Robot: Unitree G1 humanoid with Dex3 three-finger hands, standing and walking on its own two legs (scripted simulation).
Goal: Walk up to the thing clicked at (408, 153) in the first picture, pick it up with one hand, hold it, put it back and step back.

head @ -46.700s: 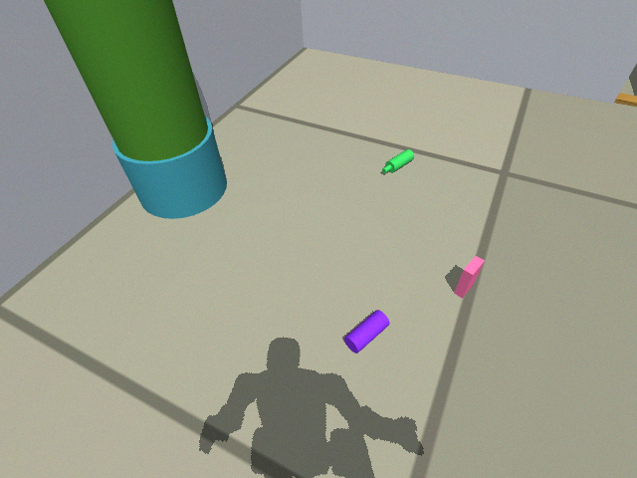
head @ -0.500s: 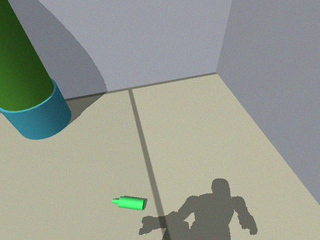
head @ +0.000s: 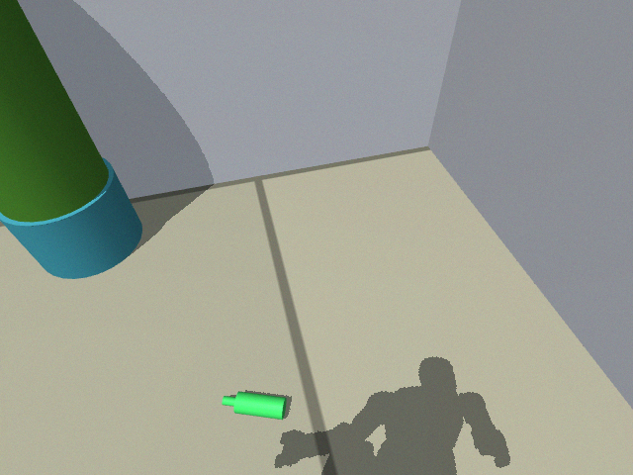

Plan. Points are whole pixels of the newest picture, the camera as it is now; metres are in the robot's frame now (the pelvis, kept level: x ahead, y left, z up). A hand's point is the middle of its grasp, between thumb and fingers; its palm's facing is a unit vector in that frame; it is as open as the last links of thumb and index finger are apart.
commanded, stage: stand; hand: left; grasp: from above
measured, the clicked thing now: (253, 404) +0.46 +0.26 -0.75
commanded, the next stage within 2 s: rise first in 1.58 s
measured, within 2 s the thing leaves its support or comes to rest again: neither
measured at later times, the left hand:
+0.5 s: hand out of the picture +0.07 +0.25 -0.16, palm faces -0.03 -0.94 -0.33, open 7.4 cm
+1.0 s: hand out of the picture +0.07 +0.26 -0.16, palm faces -0.03 -0.94 -0.33, open 7.4 cm
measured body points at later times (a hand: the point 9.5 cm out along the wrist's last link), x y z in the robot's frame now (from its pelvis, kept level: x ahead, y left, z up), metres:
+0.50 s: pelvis +0.00 +0.00 +0.00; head +0.02 +0.01 +0.45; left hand +0.07 +0.30 -0.14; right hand +0.08 -0.30 -0.13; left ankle +0.01 +0.12 -0.75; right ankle -0.02 -0.14 -0.75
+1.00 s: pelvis +0.00 +0.01 +0.00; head +0.02 +0.01 +0.45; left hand +0.07 +0.31 -0.14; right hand +0.08 -0.29 -0.13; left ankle +0.01 +0.12 -0.75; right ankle -0.02 -0.14 -0.75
